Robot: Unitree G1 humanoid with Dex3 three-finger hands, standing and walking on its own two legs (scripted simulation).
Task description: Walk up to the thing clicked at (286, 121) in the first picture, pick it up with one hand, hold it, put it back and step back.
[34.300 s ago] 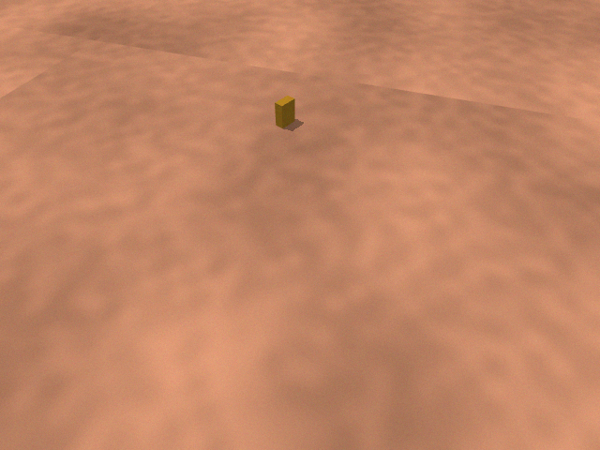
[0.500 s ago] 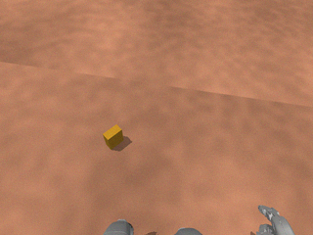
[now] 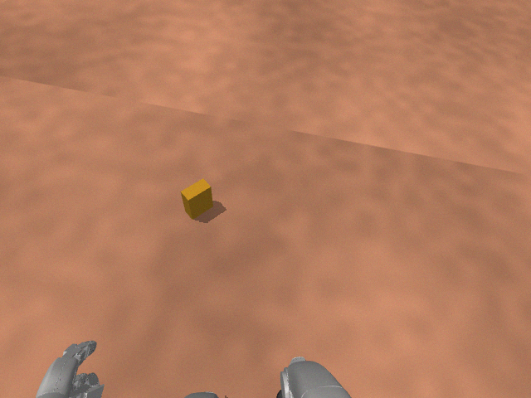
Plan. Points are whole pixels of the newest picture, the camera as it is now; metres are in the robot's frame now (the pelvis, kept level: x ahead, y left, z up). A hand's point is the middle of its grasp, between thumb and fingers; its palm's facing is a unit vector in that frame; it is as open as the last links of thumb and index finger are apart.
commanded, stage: step back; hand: left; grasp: from the side
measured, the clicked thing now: (197, 199) +0.89 +0.22 -0.68
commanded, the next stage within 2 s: stand in 1.46 s
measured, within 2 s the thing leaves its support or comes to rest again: neither
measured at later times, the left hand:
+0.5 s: hand out of the picture -0.10 +0.22 -0.12, palm faces -0.03 -0.89 -0.45, open 7.4 cm
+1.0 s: hand out of the picture -0.12 +0.20 -0.14, palm faces +0.03 -0.92 -0.40, open 7.4 cm
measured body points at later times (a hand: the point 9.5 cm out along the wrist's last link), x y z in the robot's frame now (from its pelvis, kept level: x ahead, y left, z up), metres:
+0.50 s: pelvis -0.16 -0.06 +0.01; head -0.14 -0.09 +0.45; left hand -0.09 +0.26 -0.09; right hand -0.08 -0.38 -0.12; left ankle -0.17 +0.10 -0.65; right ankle -0.15 -0.17 -0.72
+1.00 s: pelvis -0.17 -0.07 +0.00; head -0.17 -0.08 +0.45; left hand -0.13 +0.25 -0.11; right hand -0.11 -0.39 -0.13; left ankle -0.21 +0.06 -0.71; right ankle -0.13 -0.17 -0.72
